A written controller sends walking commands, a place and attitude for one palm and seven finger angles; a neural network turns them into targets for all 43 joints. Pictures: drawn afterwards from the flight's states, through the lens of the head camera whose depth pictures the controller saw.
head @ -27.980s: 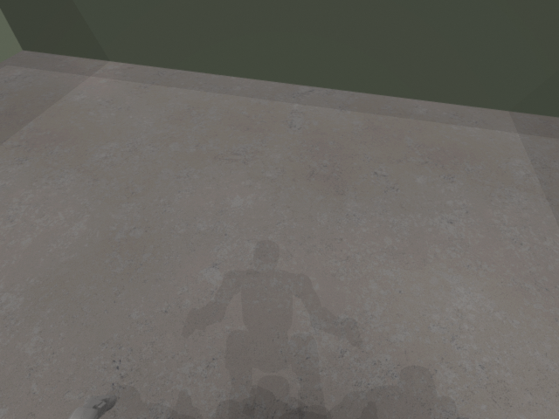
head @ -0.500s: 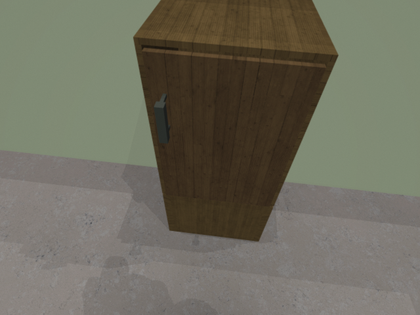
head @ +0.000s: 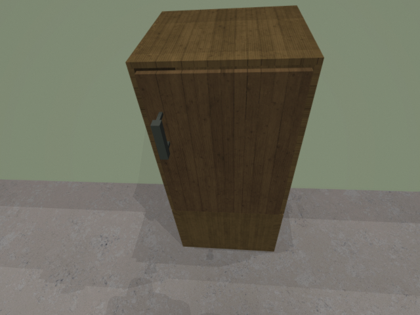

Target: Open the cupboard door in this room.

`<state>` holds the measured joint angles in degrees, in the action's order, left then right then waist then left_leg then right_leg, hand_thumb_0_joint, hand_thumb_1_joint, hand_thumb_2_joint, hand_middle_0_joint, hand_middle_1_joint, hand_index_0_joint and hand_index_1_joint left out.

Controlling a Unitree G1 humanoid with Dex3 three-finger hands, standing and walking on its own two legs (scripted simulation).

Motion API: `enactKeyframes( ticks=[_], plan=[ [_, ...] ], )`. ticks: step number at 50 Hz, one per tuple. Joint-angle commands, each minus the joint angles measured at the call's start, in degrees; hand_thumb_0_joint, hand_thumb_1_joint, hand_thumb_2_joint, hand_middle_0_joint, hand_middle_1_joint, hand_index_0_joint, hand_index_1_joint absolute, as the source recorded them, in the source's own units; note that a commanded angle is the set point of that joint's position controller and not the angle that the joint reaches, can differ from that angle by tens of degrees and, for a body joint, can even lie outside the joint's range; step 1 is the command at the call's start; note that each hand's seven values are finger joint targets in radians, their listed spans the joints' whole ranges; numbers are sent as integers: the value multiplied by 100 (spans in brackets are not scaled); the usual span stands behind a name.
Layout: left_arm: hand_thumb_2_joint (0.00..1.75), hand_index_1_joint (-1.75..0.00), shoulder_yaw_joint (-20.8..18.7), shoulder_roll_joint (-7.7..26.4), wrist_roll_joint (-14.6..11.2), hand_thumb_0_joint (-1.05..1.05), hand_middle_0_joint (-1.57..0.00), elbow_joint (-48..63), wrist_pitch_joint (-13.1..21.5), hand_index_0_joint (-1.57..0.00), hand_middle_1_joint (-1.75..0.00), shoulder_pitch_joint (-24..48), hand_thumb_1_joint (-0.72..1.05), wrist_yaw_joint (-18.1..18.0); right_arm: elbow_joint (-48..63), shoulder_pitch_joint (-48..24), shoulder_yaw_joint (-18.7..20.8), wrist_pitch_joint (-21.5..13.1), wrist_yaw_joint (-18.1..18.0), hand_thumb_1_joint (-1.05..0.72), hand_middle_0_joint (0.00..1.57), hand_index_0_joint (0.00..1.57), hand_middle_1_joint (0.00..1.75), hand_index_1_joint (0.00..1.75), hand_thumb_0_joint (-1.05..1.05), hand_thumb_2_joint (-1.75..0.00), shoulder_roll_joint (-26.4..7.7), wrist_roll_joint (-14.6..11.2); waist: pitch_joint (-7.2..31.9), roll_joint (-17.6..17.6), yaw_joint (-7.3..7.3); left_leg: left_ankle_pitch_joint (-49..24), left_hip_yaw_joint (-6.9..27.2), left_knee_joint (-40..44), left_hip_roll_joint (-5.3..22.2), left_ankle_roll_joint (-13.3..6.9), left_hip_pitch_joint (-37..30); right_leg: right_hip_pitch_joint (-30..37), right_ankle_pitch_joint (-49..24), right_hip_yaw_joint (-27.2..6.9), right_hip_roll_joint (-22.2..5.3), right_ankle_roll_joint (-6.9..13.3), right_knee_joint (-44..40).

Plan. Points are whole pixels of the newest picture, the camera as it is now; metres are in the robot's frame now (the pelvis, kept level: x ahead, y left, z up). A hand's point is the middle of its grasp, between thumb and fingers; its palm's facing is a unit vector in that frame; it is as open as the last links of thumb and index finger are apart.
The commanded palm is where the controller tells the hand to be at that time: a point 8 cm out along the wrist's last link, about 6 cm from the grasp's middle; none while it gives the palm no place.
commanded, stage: look again from close up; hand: left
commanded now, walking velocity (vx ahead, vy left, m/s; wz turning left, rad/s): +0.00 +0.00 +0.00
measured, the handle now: (162, 135) +0.56 +0.17 +0.03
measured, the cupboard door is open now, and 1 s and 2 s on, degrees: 0 0 0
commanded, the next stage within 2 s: raise the hand with hooked fingers in 0.36 s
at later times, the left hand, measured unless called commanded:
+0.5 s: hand out of the picture +0.04 +0.14 -0.16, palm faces +0.09 -0.97 -0.24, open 7.3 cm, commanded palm +0.11 +0.20 -0.06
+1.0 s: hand (122, 310) +0.15 +0.18 -0.05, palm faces +0.07 -1.00 +0.00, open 9.3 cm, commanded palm +0.15 +0.23 -0.03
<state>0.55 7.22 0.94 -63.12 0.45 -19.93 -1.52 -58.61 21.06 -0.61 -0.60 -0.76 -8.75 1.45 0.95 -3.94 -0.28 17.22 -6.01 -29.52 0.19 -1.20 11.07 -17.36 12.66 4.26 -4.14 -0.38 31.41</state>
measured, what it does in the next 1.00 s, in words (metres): lowers itself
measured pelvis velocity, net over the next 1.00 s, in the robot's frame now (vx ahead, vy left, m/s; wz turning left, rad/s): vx -0.02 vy -0.02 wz -0.02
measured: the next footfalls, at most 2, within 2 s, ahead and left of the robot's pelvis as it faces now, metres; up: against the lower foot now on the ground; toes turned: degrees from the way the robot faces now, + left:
none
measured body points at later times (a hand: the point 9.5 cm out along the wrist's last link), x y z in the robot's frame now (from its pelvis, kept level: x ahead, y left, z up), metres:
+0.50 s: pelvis +0.01 -0.04 +0.00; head +0.02 -0.07 +0.45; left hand +0.03 +0.19 -0.14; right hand +0.00 -0.26 -0.17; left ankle -0.01 +0.10 -0.73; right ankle +0.05 -0.12 -0.73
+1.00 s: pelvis -0.02 -0.02 -0.08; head +0.03 +0.00 +0.37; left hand +0.14 +0.24 -0.04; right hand +0.21 -0.26 -0.10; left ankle -0.01 +0.11 -0.73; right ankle +0.04 -0.12 -0.73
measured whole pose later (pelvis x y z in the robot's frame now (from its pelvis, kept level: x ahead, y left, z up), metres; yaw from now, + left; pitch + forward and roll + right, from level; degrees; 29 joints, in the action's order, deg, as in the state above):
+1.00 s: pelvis -0.02 -0.02 -0.08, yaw -1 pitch +10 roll -1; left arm -11.3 10.4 -16.3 -5.1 30.7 -27.5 18.8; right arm -27.1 8.9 3.0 -16.0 -2.1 -15.7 -0.9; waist 4.5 2.4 2.9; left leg 31.7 3.1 -65.0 0.0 1.2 43.0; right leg -47.6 23.9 4.6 -1.5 1.8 61.8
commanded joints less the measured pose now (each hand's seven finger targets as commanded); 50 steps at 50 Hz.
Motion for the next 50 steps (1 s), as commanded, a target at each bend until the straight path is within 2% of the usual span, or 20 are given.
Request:
enactKeyframes(
  ticks=[1,13,22,23,24,25,26,27,28,29,30,32,34,35,37,40,43,44,47,50],
  plan=[
    [90,-30,-95,545,-13,0,-20,223,129,-20,-30,-65,90,-17,186,285,76,-162,-57,-90,20,20,30,30,0,-90,-431,-49,-758,605,4,-45,735,1118,568,-112,695,156,105,-494,-231,251,-692],
    [90,-30,-169,713,-38,0,-20,157,177,-20,-30,139,90,-29,-207,232,24,-183,-77,-90,20,20,30,30,0,-90,-367,-31,-398,539,23,-731,500,974,538,-13,253,533,-572,-578,-344,309,-773],
    [90,-30,-191,805,-33,0,-20,124,171,-20,-30,273,90,-22,-360,190,38,-114,-80,-90,20,20,30,30,0,-90,-356,-38,-453,569,0,-532,410,903,523,55,176,511,-253,-644,-392,354,-1093],
    [90,-30,-234,997,-20,0,-20,-111,200,-20,-30,-498,90,-251,-43,-515,186,-117,-24,-90,20,20,30,30,0,-90,-676,-98,-402,1793,386,-44,169,-433,616,217,722,933,-3084,-1005,-700,13,-919],
    [89,-32,-827,2161,-1254,0,-20,8185,1628,-20,-32,4246,88,-61,1991,-793,277,-1066,-344,-90,20,20,30,30,0,-90,-1696,-387,2103,335,-464,-903,365,458,-40,-103,-397,1274,-1583,-991,-295,131,-567],
    [88,-33,-927,1956,-855,0,-20,6622,1349,-20,-33,1443,85,-270,1655,-1199,188,-1520,-524,-90,20,20,30,30,0,-90,-1199,-358,1905,-791,94,-1021,138,584,-55,-155,-483,1321,-560,-687,93,279,-482],
    [87,-34,-737,1489,-989,0,-21,6174,1109,-21,-34,1259,83,-532,1359,-1190,218,-1661,-526,-90,20,20,30,30,0,-90,-1273,-386,1213,-1058,-1,-497,221,556,-17,-3,-62,857,77,-445,88,249,-541],
    [86,-36,-253,382,-1070,0,-21,5267,712,-21,-36,-138,81,-484,1334,-1026,196,-1714,-472,-90,20,20,30,30,0,-90,-936,-481,509,-353,-46,-243,391,639,17,-6,341,522,300,-322,182,179,-670],
    [85,-37,-369,536,-1308,0,-21,6097,914,-21,-37,617,78,-342,1734,-1174,208,-1846,-476,-90,20,20,30,30,0,-90,-1125,-531,-211,34,-125,-14,505,489,-30,-24,615,98,674,-350,135,81,-764],
    [84,-39,-857,1036,-1276,0,-21,6111,1210,-21,-39,655,76,-214,1828,-1060,349,-1931,-505,-90,20,20,30,30,0,-90,-1235,-460,-101,580,-181,96,398,165,-70,-44,756,-212,1327,-408,94,19,-867],
    [83,-40,-958,1016,-1279,0,-21,5747,1500,-21,-40,479,74,-32,1939,-1060,401,-1997,-497,-90,20,20,30,30,0,-90,-1242,-393,-448,1189,-189,134,394,-157,-93,-50,1187,-543,1856,-523,60,-33,-899],
    [81,-43,-1137,757,-1409,0,-22,4758,2086,-22,-43,-331,69,488,2274,-1056,485,-2018,-367,-90,20,20,30,30,0,-90,-1194,-320,-482,2124,56,132,483,-707,-149,35,1959,-786,2416,-852,-42,-62,-604],
    [79,-47,-1288,564,-1595,0,-22,4439,2816,-22,-47,-1309,64,1158,2667,-1251,611,-2034,-187,-90,20,20,30,30,0,-90,-1206,-274,13,2473,339,215,530,-1163,-214,96,2649,-747,1741,-873,-19,-63,101],
    [78,-48,-1358,579,-1678,0,-22,4517,3159,-22,-48,-1515,62,1513,2846,-1339,640,-2021,-100,-90,20,20,30,30,0,-90,-1233,-267,327,2311,402,187,512,-1393,-258,117,2845,-655,1116,-875,-13,-44,457],
    [76,-51,-1537,771,-1756,0,-22,4616,3716,-22,-51,-1376,57,2267,3115,-1412,672,-1991,89,-90,20,20,30,30,0,-90,-1297,-297,862,1040,446,9,465,-1895,-369,175,3051,-643,304,-984,-73,117,1083],
    [73,-55,-1761,1155,-1947,0,-23,5400,3810,-23,-55,-897,50,2787,3593,-1616,641,-1911,65,-90,20,20,30,30,0,-90,-1306,-349,1354,783,386,339,355,-2415,-415,70,3598,-836,776,-1388,-161,77,1224],
    [70,-60,-1896,1268,-2219,0,-23,6448,3582,-23,-60,-197,43,2632,3966,-1543,629,-1797,-70,-90,20,20,30,30,0,-90,-1242,-359,1391,609,241,694,413,-2598,-347,-6,3642,-1327,2007,-1403,-18,79,1177],
    [69,-62,-1876,1284,-2197,0,-24,6916,3592,-24,-62,114,41,2470,3972,-1406,610,-1788,-107,-90,20,20,30,30,0,-90,-1201,-339,1434,321,156,653,439,-2606,-297,-23,3524,-1410,2054,-1310,54,110,1244],
    [66,-66,-1623,1377,-1880,0,-24,8178,3657,-24,-66,707,34,1985,3862,-1098,521,-1744,-192,-90,20,20,30,30,0,-90,-1178,-251,1714,-349,-37,404,610,-2554,-157,-59,3072,-1778,1447,-790,285,226,1802],
    [63,-70,-1113,1141,-1523,0,-25,8166,3511,-25,-70,680,27,1783,3693,-1014,413,-1737,-240,-90,20,20,30,30,0,-90,-1210,-248,1464,-478,-260,424,804,-2424,-83,-65,2951,-2252,1101,-311,399,245,2082]
  ],
)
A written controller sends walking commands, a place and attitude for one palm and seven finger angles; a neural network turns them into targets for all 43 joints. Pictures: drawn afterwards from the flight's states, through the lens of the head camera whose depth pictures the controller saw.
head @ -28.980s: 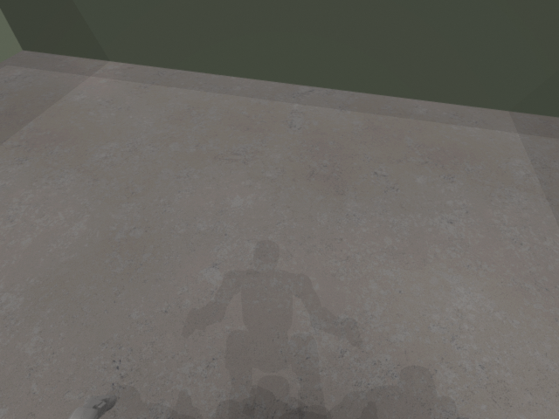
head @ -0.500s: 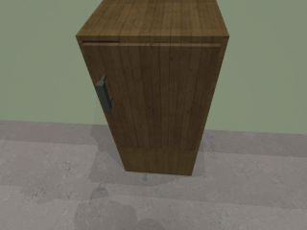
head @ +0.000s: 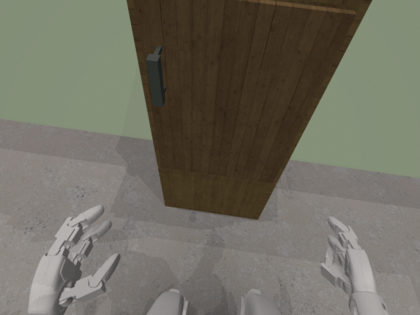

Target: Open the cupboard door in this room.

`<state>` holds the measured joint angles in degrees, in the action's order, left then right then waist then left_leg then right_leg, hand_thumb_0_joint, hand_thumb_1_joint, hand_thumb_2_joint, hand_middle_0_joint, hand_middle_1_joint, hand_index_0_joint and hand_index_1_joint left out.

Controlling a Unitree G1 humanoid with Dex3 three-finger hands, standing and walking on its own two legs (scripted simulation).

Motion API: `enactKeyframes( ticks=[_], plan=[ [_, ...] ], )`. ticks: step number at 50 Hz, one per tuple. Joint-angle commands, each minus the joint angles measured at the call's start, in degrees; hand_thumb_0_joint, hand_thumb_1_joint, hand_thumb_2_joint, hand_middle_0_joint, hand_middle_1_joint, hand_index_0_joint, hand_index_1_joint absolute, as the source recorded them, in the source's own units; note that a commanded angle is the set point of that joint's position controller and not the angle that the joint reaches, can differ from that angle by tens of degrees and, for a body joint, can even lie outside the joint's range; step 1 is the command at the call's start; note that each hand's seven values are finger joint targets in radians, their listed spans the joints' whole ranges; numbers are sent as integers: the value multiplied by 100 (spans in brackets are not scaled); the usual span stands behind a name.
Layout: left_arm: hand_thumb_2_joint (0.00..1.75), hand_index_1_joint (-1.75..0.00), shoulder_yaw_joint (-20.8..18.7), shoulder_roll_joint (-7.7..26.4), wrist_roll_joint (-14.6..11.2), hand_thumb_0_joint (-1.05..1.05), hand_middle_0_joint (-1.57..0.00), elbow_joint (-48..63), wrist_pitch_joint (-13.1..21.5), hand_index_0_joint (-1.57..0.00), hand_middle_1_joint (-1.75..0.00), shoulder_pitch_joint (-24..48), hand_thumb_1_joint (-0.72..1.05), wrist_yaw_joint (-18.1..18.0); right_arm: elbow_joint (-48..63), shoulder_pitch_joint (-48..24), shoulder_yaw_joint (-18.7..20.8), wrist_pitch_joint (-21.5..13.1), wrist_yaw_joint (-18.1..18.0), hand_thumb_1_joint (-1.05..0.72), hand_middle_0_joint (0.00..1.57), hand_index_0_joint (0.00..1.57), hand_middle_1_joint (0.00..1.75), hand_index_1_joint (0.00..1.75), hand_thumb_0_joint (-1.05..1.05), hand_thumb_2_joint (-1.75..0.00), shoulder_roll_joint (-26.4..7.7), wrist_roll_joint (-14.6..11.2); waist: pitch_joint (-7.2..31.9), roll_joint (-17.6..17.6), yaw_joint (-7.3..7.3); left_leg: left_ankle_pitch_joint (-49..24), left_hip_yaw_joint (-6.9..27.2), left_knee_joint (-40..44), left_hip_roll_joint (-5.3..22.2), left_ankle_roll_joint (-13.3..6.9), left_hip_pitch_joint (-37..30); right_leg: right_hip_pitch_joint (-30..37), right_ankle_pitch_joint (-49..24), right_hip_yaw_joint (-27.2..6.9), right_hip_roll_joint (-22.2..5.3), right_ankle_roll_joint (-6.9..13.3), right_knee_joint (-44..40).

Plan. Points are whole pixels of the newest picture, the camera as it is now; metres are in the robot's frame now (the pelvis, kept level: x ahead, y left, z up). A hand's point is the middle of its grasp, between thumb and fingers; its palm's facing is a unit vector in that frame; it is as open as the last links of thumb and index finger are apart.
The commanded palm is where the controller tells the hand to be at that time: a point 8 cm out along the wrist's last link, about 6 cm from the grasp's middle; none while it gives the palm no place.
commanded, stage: raise the hand with hooked fingers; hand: left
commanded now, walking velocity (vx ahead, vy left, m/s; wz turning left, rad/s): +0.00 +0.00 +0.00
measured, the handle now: (158, 76) +0.58 +0.20 +0.11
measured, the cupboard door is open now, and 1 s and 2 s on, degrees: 0 0 0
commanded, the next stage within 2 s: move the hooked fingers beside the handle in 1.56 s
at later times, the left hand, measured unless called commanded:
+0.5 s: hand (76, 212) +0.25 +0.26 +0.07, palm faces +0.02 -1.00 -0.08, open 12.3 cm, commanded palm +0.23 +0.31 +0.09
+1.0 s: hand (70, 160) +0.31 +0.28 +0.12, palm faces +0.03 -1.00 -0.05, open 14.0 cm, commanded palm +0.29 +0.33 +0.12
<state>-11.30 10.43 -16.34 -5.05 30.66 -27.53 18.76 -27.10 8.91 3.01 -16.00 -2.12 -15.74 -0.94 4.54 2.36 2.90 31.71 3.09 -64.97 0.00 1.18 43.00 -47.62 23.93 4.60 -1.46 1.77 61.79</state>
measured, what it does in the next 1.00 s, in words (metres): stands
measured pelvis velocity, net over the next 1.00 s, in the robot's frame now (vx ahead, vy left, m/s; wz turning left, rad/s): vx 0.03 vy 0.01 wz -0.01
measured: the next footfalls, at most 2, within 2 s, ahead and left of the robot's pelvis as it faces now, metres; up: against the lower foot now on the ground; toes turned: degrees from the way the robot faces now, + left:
none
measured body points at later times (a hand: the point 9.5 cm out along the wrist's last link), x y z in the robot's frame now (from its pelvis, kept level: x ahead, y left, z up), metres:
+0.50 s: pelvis +0.01 +0.04 +0.01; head +0.07 +0.06 +0.46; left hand +0.24 +0.31 +0.08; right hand +0.17 -0.21 -0.05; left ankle +0.01 +0.13 -0.66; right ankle +0.07 -0.11 -0.66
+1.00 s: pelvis +0.03 +0.01 +0.04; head +0.07 +0.01 +0.49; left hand +0.31 +0.33 +0.12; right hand +0.19 -0.23 -0.04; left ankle +0.01 +0.13 -0.66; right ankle +0.07 -0.11 -0.66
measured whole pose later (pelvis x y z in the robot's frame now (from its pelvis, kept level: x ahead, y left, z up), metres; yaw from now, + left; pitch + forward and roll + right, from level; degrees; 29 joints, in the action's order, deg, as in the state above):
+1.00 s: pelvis +0.03 +0.01 +0.04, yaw -1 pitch +8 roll -2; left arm -24.0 22.7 -20.4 -18.2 13.0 -0.6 26.7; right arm -32.1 15.4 -3.5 -12.3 -4.9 -15.7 -1.9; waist 4.0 -1.5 0.2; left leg 28.2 2.5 -51.8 0.4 0.0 31.9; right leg -36.1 20.2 4.1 -0.7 0.5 48.0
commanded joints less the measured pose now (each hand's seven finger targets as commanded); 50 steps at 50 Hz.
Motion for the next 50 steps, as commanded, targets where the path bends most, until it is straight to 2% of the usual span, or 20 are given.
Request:
enactKeyframes(
  ticks=[1,3,4,6,8,10,11,16,19,21,23,27,29,31,34,36,40,45,47,50],
  plan=[
    [62,-72,169,793,189,0,-25,2198,343,-25,-72,1562,25,-179,516,189,-10,-183,-129,-90,20,20,30,30,0,-90,-571,2,938,-956,-650,-1002,2,1132,-49,-297,-174,661,-60,-232,196,38,-877],
    [60,-75,107,891,226,0,-25,1776,-21,-25,-75,1254,20,-66,495,217,-10,-195,-159,-90,20,20,30,30,0,-90,-588,-62,985,-680,-609,-825,53,1253,-54,-271,-50,781,94,-169,189,-17,-971],
    [59,-76,-4,941,197,0,-25,1546,-263,-25,-76,1052,18,-2,513,195,-16,-186,-174,-90,20,20,30,30,0,-90,-612,-94,1047,-478,-526,-782,85,1355,-59,-247,12,899,148,-128,196,-34,-1015],
    [57,-80,-216,1001,97,0,-25,1136,-833,-25,-80,635,13,109,604,66,-49,-124,-190,-90,20,20,30,30,0,-90,-619,-152,1063,-447,-293,-849,133,1591,-86,-192,-12,1137,98,-16,238,-5,-1040],
    [55,-82,-530,1136,-55,0,-26,1377,-1240,-26,-82,523,8,61,722,-20,-58,-71,-191,-90,20,20,30,30,0,-90,-587,-187,1308,-337,-139,-929,132,1797,-94,-141,-91,1414,59,57,199,-38,-1117],
    [53,-86,-716,1118,-186,0,-26,1691,-1420,-26,-86,515,4,-117,781,-57,-74,-61,-198,-90,20,20,30,30,0,-90,-516,-168,1446,-213,-54,-1210,134,1888,-76,-105,-200,1580,-138,121,202,-54,-1116],
    [52,-87,-836,1192,-224,0,-26,1778,-1421,-26,-87,513,1,-218,791,-125,-115,-74,-197,-90,20,20,30,30,0,-90,-479,-130,1329,-289,46,-1390,167,1935,-75,-63,-207,1644,-227,153,228,-3,-1058],
    [47,-94,-668,1141,-38,0,-27,2118,-926,-27,-94,924,-10,-658,644,204,-144,-146,-109,-90,20,20,30,30,0,-90,-519,-25,977,-558,-162,-1604,196,1936,-3,50,-339,1252,-312,199,238,36,-991],
    [44,-99,-506,1146,56,0,-28,1880,-712,-28,-99,1166,-17,-535,543,410,-113,-191,-100,-90,20,20,30,30,0,-90,-624,-42,923,-719,-364,-1341,149,1876,-11,29,-399,1056,-167,133,198,11,-1103],
    [42,-102,-525,1264,22,0,-28,1632,-757,-28,-102,1397,-22,-336,527,455,-119,-182,-140,-90,20,20,30,30,0,-90,-719,-78,867,-544,-438,-1191,180,1876,-18,-5,-340,1092,-122,100,217,14,-1159],
    [40,-105,-670,1419,-42,0,-28,1535,-833,-28,-105,1550,-27,-137,524,479,-90,-187,-191,-90,20,20,30,30,0,-90,-761,-137,1011,-573,-415,-1231,166,1934,-19,-2,-458,1238,-163,76,205,-3,-1247],
    [36,-111,-1041,1834,-199,0,-29,1722,-1039,-29,-111,1918,-36,37,516,496,-119,-189,-266,-90,20,20,30,30,0,-90,-758,-164,1386,-1014,-280,-2110,176,1994,-6,63,-980,1639,-730,76,211,32,-1297],
    [34,-114,-1255,1918,-295,0,-29,1674,-1074,-29,-114,1851,-41,23,478,529,-121,-175,-271,-90,20,20,30,30,0,-90,-730,-140,1497,-1016,-221,-2598,114,1964,1,68,-1115,1853,-1119,76,203,16,-1347],
    [32,-117,-1394,1998,-359,0,-30,1403,-1137,-30,-117,1925,-45,15,451,534,-149,-128,-262,-90,20,20,30,30,0,-90,-723,-125,1303,-896,-218,-2736,89,1958,-12,54,-1046,1954,-1335,73,245,30,-1383],
    [30,-120,-1321,1923,-370,0,-30,1005,-1259,-30,-120,2219,-50,114,418,502,-170,-48,-243,-90,20,20,30,30,0,-90,-745,-148,1030,-966,-300,-2568,41,2034,-11,57,-1008,1896,-1323,82,230,11,-1488],
    [30,-120,-1368,1988,-405,0,-30,664,-1391,-30,-120,2408,-50,266,438,514,-179,-11,-263,-90,20,20,30,30,0,-90,-787,-139,999,-807,-316,-2555,-11,2023,-37,-6,-969,2046,-1491,24,235,22,-1562],
    [30,-120,-1474,2236,-426,0,-30,346,-1566,-30,-120,2996,-50,564,429,501,-193,38,-325,-90,20,20,30,30,0,-90,-824,-169,1207,-669,-362,-2352,-75,2085,-62,-94,-1023,2247,-1524,-71,190,-22,-1754],
    [30,-120,-1845,2638,-551,0,-30,138,-1418,-30,-120,3630,-50,755,368,494,-227,58,-378,-90,20,20,30,30,0,-90,-808,-152,1476,-530,-309,-2416,-120,2125,-84,-151,-1077,2682,-1719,-219,178,-30,-1869],
    [30,-120,-1964,2804,-570,0,-30,47,-1360,-30,-120,3918,-50,798,324,483,-253,75,-386,-90,20,20,30,30,0,-90,-791,-139,1465,-732,-292,-2451,-149,2141,-87,-147,-1126,2753,-1778,-268,176,-5,-1888],
    [30,-120,-1970,2775,-564,0,-30,-507,-1393,-30,-120,4014,-50,865,270,506,-243,109,-407,-90,20,20,30,30,0,-90,-812,-167,1257,-527,-321,-2261,-179,2218,-82,-164,-1008,2731,-1617,-302,147,-35,-2008]
  ],
)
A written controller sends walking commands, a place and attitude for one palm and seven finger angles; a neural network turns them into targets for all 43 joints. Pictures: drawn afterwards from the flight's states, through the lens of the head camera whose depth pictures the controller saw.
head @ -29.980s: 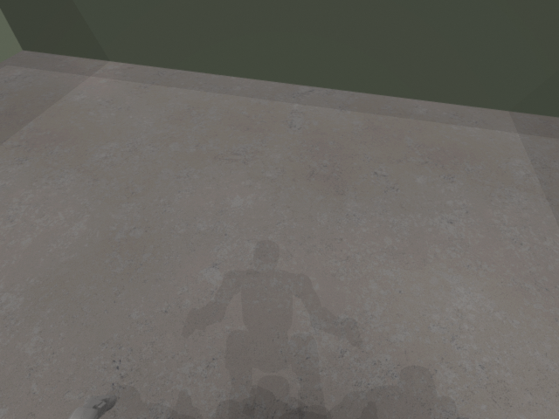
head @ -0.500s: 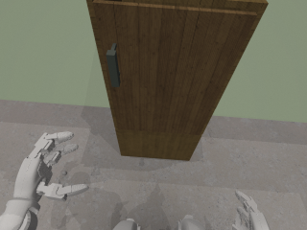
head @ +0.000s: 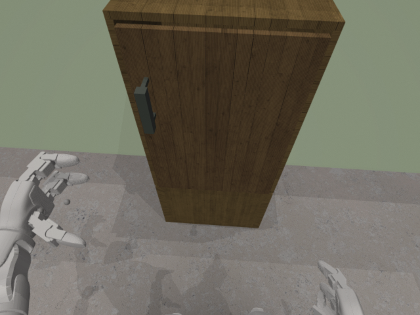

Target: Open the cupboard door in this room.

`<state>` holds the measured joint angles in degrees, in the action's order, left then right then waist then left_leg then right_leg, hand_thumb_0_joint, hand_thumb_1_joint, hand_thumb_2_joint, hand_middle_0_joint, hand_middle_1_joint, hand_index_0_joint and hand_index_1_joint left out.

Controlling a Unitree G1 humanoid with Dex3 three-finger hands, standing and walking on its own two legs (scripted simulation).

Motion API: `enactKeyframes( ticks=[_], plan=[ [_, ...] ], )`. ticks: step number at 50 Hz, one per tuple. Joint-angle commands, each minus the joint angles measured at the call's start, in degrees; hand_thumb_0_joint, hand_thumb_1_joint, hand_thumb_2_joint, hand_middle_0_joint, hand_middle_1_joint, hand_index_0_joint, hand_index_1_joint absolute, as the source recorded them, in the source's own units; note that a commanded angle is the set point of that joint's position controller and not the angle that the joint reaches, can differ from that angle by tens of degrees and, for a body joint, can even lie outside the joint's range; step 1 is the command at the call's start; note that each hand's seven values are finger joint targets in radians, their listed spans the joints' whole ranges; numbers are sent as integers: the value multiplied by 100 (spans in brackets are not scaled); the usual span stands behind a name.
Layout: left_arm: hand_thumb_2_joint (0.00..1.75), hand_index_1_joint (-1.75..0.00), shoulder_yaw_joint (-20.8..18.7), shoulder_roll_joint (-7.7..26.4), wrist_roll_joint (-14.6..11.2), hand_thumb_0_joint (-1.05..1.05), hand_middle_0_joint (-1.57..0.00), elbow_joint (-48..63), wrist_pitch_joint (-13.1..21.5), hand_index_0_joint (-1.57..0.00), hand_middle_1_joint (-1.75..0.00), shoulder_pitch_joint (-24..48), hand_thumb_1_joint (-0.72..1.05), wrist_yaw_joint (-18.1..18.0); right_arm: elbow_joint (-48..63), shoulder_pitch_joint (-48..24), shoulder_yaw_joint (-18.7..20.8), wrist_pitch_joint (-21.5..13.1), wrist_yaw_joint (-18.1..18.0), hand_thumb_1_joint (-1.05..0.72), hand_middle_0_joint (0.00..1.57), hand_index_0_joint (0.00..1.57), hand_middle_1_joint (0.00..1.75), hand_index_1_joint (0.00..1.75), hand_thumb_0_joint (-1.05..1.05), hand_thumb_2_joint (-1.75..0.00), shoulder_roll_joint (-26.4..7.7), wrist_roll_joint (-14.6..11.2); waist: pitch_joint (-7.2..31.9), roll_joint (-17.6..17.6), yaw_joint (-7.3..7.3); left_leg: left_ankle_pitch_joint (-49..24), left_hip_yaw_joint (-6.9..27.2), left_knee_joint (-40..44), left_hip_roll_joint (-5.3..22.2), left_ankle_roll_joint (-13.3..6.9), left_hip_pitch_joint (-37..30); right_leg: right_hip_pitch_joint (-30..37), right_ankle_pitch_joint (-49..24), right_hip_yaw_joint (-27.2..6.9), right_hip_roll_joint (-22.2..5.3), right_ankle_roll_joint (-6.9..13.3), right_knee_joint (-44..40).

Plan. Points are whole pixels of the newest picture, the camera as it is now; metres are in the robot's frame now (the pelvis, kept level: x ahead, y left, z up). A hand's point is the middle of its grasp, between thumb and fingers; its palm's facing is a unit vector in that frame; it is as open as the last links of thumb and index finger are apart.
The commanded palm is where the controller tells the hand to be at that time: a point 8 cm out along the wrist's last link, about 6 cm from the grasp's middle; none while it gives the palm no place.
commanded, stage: raise the hand with hooked fingers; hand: left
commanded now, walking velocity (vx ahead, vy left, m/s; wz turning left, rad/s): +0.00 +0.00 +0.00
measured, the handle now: (147, 105) +0.55 +0.19 +0.07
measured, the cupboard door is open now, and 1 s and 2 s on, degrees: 0 0 0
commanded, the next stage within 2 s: move the hooked fingers beside the handle in 0.56 s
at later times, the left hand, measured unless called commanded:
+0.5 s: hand (71, 198) +0.29 +0.26 +0.08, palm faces +0.03 -1.00 -0.03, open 14.0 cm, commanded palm +0.26 +0.31 +0.09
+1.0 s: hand (87, 171) +0.34 +0.25 +0.09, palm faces -0.02 -1.00 -0.02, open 14.0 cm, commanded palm +0.31 +0.31 +0.08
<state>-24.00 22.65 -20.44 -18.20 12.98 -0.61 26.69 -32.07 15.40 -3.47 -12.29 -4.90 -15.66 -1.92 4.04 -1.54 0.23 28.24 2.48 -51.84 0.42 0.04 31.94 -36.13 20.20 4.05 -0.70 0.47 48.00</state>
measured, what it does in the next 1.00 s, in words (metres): stands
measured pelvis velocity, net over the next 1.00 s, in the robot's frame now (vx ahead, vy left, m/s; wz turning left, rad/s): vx -0.01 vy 0.00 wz -0.01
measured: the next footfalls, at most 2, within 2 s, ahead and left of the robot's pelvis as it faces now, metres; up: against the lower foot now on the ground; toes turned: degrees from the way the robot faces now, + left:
none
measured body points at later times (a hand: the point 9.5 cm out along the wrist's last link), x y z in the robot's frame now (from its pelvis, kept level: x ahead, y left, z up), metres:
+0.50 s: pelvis -0.01 +0.00 +0.01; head +0.03 +0.00 +0.46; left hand +0.28 +0.32 +0.09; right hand +0.14 -0.26 -0.07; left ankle -0.02 +0.12 -0.70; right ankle +0.04 -0.12 -0.70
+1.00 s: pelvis -0.01 +0.00 +0.00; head +0.04 +0.01 +0.45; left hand +0.34 +0.31 +0.09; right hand +0.12 -0.25 -0.08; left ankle -0.02 +0.12 -0.70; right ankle +0.04 -0.12 -0.70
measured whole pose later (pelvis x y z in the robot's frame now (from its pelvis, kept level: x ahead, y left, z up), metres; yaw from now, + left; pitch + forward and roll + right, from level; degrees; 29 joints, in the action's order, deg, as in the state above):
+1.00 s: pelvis -0.01 +0.00 +0.00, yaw -1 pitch +9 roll -1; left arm -23.5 24.6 -16.5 -35.4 15.0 17.1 27.6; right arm -33.0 16.9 -3.4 -11.1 -5.4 -16.1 -1.8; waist 2.8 -0.3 -1.6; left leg 26.0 1.2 -49.8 0.0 -0.2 32.6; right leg -37.4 17.9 2.7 -1.0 0.3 46.5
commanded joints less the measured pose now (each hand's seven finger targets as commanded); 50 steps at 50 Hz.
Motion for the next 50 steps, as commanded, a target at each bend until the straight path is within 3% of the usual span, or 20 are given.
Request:
enactKeyframes(
  ticks=[1,3,6,9,12,17,20,21,22,26,28,32,33,36,39,42,45,46,48,50],
  plan=[
    [30,-120,-720,1615,-170,0,-30,647,317,-30,-120,1428,-50,137,771,-126,392,-239,-127,-90,20,20,30,30,0,-90,-843,-57,1279,-155,-46,-1887,-135,897,-134,-61,143,1658,-1229,-305,72,114,-661],
    [30,-120,-724,1669,-149,0,-30,394,213,-30,-120,1606,-50,228,756,-121,399,-198,-131,-90,20,20,30,30,0,-90,-859,-83,1271,-151,-54,-1764,-167,968,-137,-67,160,1694,-1124,-356,35,90,-759],
    [30,-120,-544,1465,-156,0,-30,345,135,-30,-120,1303,-50,355,862,-102,431,-208,-89,-90,20,20,30,30,0,-90,-857,-92,1348,-128,15,-1909,-176,1011,-139,-83,74,1812,-1270,-356,28,112,-767],
    [30,-120,-690,1576,-160,0,-30,561,231,-30,-120,1160,-50,310,910,-60,460,-203,-38,-90,20,20,30,30,0,-90,-849,-68,1544,1,54,-2031,-206,1035,-145,-95,39,1927,-1475,-374,22,73,-773],
    [30,-120,-903,1732,-193,0,-30,555,381,-30,-120,1347,-50,180,905,-68,454,-167,-22,-90,20,20,30,30,0,-90,-849,-51,1340,109,39,-1800,-225,1062,-141,-87,179,1866,-1163,-430,36,77,-814],
    [30,-120,-799,1692,-75,0,-30,626,575,-30,-120,1670,-50,34,863,-75,444,-161,-53,-90,20,20,30,30,0,-90,-806,-59,1277,-361,0,-1549,-235,1151,-149,-86,35,1696,-826,-427,37,96,-847],
    [30,-120,-585,1503,-29,0,-30,584,584,-30,-120,1559,-50,92,859,-82,453,-188,-78,-90,20,20,30,30,0,-90,-795,-80,1255,-353,-53,-1493,-236,1184,-140,-94,-47,1635,-795,-393,38,75,-891],
    [30,-120,-574,1533,-47,0,-30,566,564,-30,-120,1603,-50,132,863,-49,445,-184,-87,-90,20,20,30,30,0,-90,-825,-71,1272,-203,-69,-1495,-217,1167,-131,-109,-48,1661,-791,-391,60,90,-876],
    [30,-120,-538,1516,-42,0,-30,586,560,-30,-120,1639,-50,166,861,-99,433,-191,-94,-90,20,20,30,30,0,-90,-812,-84,1249,-308,-58,-1443,-195,1209,-132,-99,-66,1630,-737,-379,62,92,-891],
    [30,-120,-747,1691,-125,0,-30,512,553,-30,-120,1645,-50,200,815,-82,420,-214,-126,-90,20,20,30,30,0,-90,-838,-60,1263,-248,-27,-1590,-163,1200,-127,-86,-111,1664,-901,-337,84,110,-855],
    [30,-120,-716,1585,-155,0,-30,339,523,-30,-120,1652,-50,207,808,-94,408,-213,-128,-90,20,20,30,30,0,-90,-821,-69,1130,-34,-46,-1540,-153,1238,-123,-79,-51,1595,-884,-301,88,87,-870],
    [30,-120,-584,1559,-67,0,-30,344,492,-30,-120,1836,-50,211,821,-127,383,-232,-124,-90,20,20,30,30,0,-90,-821,-69,1075,-388,-22,-1478,-127,1291,-125,-51,-144,1452,-763,-244,85,129,-831],
    [30,-120,-527,1494,-51,0,-30,284,466,-30,-120,1766,-50,218,833,-104,393,-239,-125,-90,20,20,30,30,0,-90,-817,-78,1070,-296,-51,-1463,-120,1306,-118,-54,-175,1407,-745,-215,94,116,-838],
    [30,-120,-300,1459,1,0,-30,133,451,-30,-120,2647,-50,209,743,-64,366,-238,-180,-90,20,20,30,30,0,-90,-874,-62,889,-138,-227,-1199,-65,1256,-108,-59,-67,1170,-478,-232,112,110,-838],
    [30,-120,-374,1614,80,0,-30,-247,487,-30,-120,3035,-50,187,659,10,387,-227,-229,-90,20,20,30,30,0,-90,-904,-84,976,-39,-256,-988,-52,1238,-112,-63,-8,1066,-224,-255,89,91,-855],
    [30,-120,-253,1655,184,0,-30,-228,569,-30,-120,3533,-50,188,626,47,364,-225,-219,-90,20,20,30,30,0,-90,-882,-55,1355,-470,-230,-1234,-23,1207,-127,-29,-197,1114,-472,-237,80,138,-714],
    [30,-120,-347,1746,256,0,-30,-310,591,-30,-120,3380,-50,113,610,130,388,-208,-183,-90,20,20,30,30,0,-90,-860,-32,1709,-629,-139,-1660,-52,1138,-123,-6,-329,1248,-914,-237,77,140,-629],
    [30,-120,-491,1924,249,0,-30,-362,584,-30,-120,3370,-50,95,623,195,384,-175,-163,-90,20,20,30,30,0,-90,-902,-6,1780,-457,-104,-1821,-18,1107,-118,2,-267,1378,-1062,-215,104,166,-563],
    [30,-120,-432,1780,276,0,-30,-615,522,-30,-120,3262,-50,57,634,201,393,-109,-124,-90,20,20,30,30,0,-90,-874,-24,1668,-369,-113,-1921,-50,1121,-103,11,-150,1347,-1218,-192,98,138,-549],
    [30,-120,-546,1840,274,0,-30,-870,455,-30,-120,3232,-50,-2,631,246,407,-44,-91,-90,20,20,30,30,0,-90,-900,-24,1558,-302,-87,-1888,-81,1137,-101,18,-7,1340,-1235,-194,90,129,-559]
  ],
)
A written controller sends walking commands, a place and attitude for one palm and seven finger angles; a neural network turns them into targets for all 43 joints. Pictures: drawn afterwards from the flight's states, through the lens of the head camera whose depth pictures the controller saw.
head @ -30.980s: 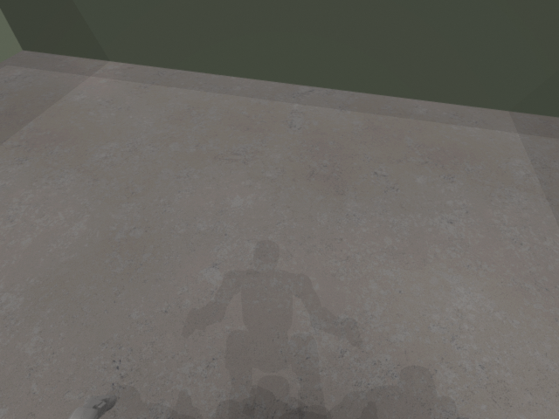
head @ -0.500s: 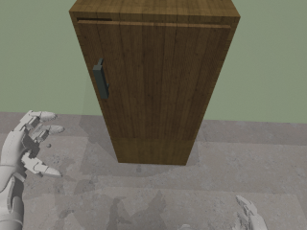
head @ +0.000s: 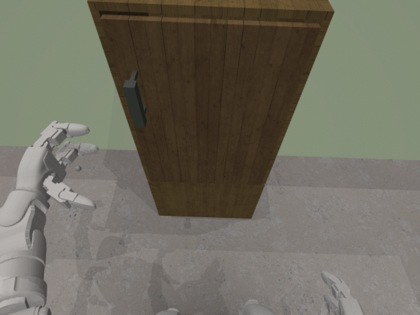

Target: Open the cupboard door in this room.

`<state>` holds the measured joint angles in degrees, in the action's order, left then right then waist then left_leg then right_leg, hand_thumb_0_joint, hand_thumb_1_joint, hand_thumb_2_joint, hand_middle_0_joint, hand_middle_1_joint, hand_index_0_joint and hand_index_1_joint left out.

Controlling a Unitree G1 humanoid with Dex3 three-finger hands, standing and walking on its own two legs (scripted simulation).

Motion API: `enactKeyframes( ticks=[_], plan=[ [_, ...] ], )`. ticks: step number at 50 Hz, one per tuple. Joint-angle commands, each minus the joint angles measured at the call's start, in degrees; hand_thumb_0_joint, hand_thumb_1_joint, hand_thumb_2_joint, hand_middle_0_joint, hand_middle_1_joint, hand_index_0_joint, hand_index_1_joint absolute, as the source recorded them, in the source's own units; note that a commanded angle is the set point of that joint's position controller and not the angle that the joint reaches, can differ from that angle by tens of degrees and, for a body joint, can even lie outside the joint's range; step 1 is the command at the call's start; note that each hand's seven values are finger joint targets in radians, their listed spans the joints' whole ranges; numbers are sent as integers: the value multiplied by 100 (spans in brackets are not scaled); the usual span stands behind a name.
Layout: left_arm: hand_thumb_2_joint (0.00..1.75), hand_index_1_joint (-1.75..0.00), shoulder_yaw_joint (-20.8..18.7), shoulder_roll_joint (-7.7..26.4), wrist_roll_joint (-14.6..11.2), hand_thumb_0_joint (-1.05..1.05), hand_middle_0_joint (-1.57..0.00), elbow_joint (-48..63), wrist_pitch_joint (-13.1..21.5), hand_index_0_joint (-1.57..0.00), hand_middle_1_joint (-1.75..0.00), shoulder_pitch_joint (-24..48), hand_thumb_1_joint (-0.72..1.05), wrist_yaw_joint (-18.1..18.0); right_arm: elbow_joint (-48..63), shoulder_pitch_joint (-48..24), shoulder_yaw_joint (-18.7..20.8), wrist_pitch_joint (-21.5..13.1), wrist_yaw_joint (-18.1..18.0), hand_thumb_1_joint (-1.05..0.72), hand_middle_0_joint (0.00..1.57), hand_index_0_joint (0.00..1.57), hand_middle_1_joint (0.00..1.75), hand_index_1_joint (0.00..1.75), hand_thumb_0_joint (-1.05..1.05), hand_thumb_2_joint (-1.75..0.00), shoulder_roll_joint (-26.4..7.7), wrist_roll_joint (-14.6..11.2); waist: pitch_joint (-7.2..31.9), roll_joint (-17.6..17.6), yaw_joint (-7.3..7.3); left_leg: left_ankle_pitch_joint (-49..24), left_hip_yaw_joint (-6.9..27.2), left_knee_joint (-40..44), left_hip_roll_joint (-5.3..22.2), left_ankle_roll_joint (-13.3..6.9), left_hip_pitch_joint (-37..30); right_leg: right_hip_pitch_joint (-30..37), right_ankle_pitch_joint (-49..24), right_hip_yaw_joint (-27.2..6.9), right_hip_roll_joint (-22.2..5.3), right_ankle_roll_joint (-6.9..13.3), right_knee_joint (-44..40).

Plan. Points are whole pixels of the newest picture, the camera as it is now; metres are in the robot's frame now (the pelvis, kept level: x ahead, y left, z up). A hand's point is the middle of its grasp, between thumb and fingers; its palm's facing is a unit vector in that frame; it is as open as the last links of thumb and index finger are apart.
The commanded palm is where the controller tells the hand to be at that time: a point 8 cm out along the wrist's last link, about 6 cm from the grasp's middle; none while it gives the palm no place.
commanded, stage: move the hooked fingers beside the handle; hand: left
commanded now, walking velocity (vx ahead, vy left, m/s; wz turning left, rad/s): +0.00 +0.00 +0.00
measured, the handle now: (137, 99) +0.56 +0.19 +0.06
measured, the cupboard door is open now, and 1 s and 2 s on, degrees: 0 0 0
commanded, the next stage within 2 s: none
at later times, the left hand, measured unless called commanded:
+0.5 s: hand (88, 145) +0.41 +0.26 +0.08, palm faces +0.01 -1.00 -0.01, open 14.0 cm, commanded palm +0.38 +0.31 +0.07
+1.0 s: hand (98, 123) +0.47 +0.26 +0.07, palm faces -0.02 -1.00 -0.02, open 14.0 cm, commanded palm +0.46 +0.31 +0.07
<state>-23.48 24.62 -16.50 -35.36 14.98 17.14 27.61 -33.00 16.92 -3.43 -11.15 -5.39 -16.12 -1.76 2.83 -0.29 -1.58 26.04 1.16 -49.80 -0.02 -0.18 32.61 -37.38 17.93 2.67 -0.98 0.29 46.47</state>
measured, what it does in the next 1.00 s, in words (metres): stands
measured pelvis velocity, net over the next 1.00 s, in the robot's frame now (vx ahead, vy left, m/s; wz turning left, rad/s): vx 0.00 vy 0.00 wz -0.03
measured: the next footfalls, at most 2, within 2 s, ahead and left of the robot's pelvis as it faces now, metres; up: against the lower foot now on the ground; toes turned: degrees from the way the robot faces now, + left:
none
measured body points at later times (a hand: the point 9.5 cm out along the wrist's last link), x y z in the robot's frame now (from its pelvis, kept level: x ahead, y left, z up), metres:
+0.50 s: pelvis +0.01 +0.00 +0.00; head +0.08 +0.00 +0.44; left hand +0.40 +0.31 +0.08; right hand +0.10 -0.27 -0.10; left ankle -0.01 +0.11 -0.70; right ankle +0.05 -0.12 -0.70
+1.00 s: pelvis +0.00 +0.00 -0.02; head +0.11 +0.02 +0.42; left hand +0.47 +0.31 +0.08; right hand +0.03 -0.27 -0.12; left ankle -0.01 +0.11 -0.70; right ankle +0.05 -0.12 -0.70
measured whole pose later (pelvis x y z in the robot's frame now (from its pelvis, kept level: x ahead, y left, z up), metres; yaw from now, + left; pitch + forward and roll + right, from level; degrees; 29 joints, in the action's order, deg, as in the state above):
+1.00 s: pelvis +0.00 +0.00 -0.02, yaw -1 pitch +17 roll -2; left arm -28.0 37.6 -8.4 -66.7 19.5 46.6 27.5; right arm -34.0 21.6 -3.3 -0.6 -3.6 -17.0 -0.9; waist 3.4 0.3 -7.7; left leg 27.7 0.8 -56.3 1.1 -0.5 46.0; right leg -50.2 17.9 2.3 0.2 0.1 50.7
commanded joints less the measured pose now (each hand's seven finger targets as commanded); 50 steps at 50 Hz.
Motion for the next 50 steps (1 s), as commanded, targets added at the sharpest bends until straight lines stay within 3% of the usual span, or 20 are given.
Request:
enactKeyframes(
  ticks=[1,4,6,10,12,15,17,21,24,25,27,28,30,31,35,37,38,41,44,50],
  plan=[
    [30,-120,-727,1776,-153,0,-30,761,239,-30,-120,1450,-50,-87,754,120,395,-117,-30,-90,20,20,30,30,0,-90,-877,-26,1690,-345,148,-1747,45,907,-70,34,14,1603,-1106,-70,138,174,-380],
    [30,-120,-781,1893,-73,0,-30,446,204,-30,-120,1635,-50,-97,740,221,417,0,-11,-90,20,20,30,30,0,-90,-904,-33,1645,-71,55,-1572,-47,876,-66,-12,265,1608,-1104,-140,117,111,-419],
    [30,-120,-722,1891,-64,0,-30,500,324,-30,-120,1943,-50,-66,744,278,420,50,-1,-90,20,20,30,30,0,-90,-907,-18,1703,-191,23,-1648,-58,823,-72,-28,257,1623,-1197,-179,143,135,-368],
    [30,-120,-587,1809,-34,0,-30,725,614,-30,-120,2223,-50,19,684,397,480,111,10,-90,20,20,30,30,0,-90,-878,-18,2208,-505,-36,-1944,-74,735,-56,-37,-67,1612,-1462,-198,155,128,-307],
    [30,-120,-587,1871,-84,0,-30,637,647,-30,-120,2486,-50,92,624,447,478,155,1,-90,20,20,30,30,0,-90,-901,-16,2271,-476,-94,-1971,-68,674,-47,-42,-59,1603,-1531,-222,177,126,-287],
    [30,-120,-613,1904,-55,0,-30,-6,573,-30,-120,2607,-50,108,515,485,480,232,-26,-90,20,20,30,30,0,-90,-944,-49,1840,-192,-186,-1572,-56,714,-41,-64,244,1387,-1210,-200,153,102,-369],
    [30,-120,-596,1982,-17,0,-30,-202,519,-30,-120,2899,-50,117,497,517,473,276,-27,-90,20,20,30,30,0,-90,-962,-48,1823,-171,-212,-1500,-50,704,-39,-76,317,1346,-1161,-208,146,99,-354],
    [30,-120,-821,2385,139,0,-30,-131,610,-30,-120,3049,-50,35,527,604,480,359,12,-90,20,20,30,30,0,-90,-952,4,2250,-563,-81,-1918,-61,600,-54,-68,222,1542,-1533,-249,148,146,-204],
    [30,-120,-1005,2525,138,0,-30,-147,746,-30,-120,2940,-50,13,563,641,492,439,52,-90,20,20,30,30,0,-90,-938,14,2512,-387,-47,-2148,-82,555,-26,-68,234,1714,-1816,-259,162,120,-150],
    [30,-120,-821,2319,142,0,-30,-196,757,-30,-120,3000,-50,26,575,619,485,457,60,-90,20,20,30,30,0,-90,-911,-2,2426,-560,-94,-2085,-115,559,-33,-67,234,1609,-1760,-258,164,118,-170],
    [30,-120,-596,2138,126,0,-30,-587,720,-30,-120,3421,-50,71,517,632,459,496,64,-90,20,20,30,30,0,-90,-934,-12,2064,-470,-251,-1806,-89,549,-6,-66,341,1275,-1486,-213,188,114,-194],
    [30,-120,-645,2218,140,0,-30,-807,701,-30,-120,3564,-50,73,466,694,478,522,59,-90,20,20,30,30,0,-90,-974,-13,1981,-244,-316,-1615,-72,549,9,-84,429,1202,-1316,-204,189,98,-228],
    [30,-120,-655,2354,212,0,-30,-1137,664,-30,-120,3743,-50,100,442,729,477,572,48,-90,20,20,30,30,0,-90,-1025,-29,1876,-175,-372,-1313,-75,539,-3,-105,612,1084,-1031,-242,167,83,-269],
    [30,-120,-728,2481,236,0,-30,-1177,685,-30,-120,3829,-50,125,463,739,477,592,41,-90,20,20,30,30,0,-90,-1026,-18,1985,-369,-296,-1418,-84,493,-26,-103,605,1178,-1130,-279,169,120,-208],
    [30,-120,-548,2509,403,0,-30,-1165,833,-30,-120,4368,-50,116,406,838,474,667,61,-90,20,20,30,30,0,-90,-1008,6,2280,-633,-380,-1561,-42,413,-8,-94,405,943,-1144,-239,178,119,-126],
    [30,-120,-707,2690,380,0,-30,-1202,918,-30,-120,4552,-50,95,374,913,486,713,63,-90,20,20,30,30,0,-90,-1033,37,2530,-490,-382,-1743,2,336,18,-90,367,997,-1275,-227,206,120,-49],
    [30,-120,-655,2640,374,0,-30,-1263,941,-30,-120,4632,-50,98,358,917,477,735,68,-90,20,20,30,30,0,-90,-1022,33,2580,-590,-413,-1719,-2,322,10,-85,363,975,-1260,-232,210,115,-40],
    [30,-120,-791,2827,381,0,-30,-1700,886,-30,-120,4785,-50,69,323,972,445,814,55,-90,20,20,30,30,0,-90,-1058,36,2361,-385,-474,-1525,13,288,9,-113,664,909,-1123,-233,219,110,-39],
    [30,-120,-690,2982,601,0,-30,-1903,773,-30,-120,5008,-50,50,306,1048,421,883,63,-90,20,20,30,30,0,-90,-1077,42,2289,-635,-516,-1393,21,302,20,-106,749,719,-965,-219,198,102,-33],
    [30,-120,-683,3114,692,0,-30,-1908,839,-30,-120,5517,-50,-59,264,1255,423,999,91,-90,20,20,30,30,0,-90,-1108,93,2675,-791,-630,-1658,105,204,56,-83,544,547,-1031,-177,237,104,39]
  ],
)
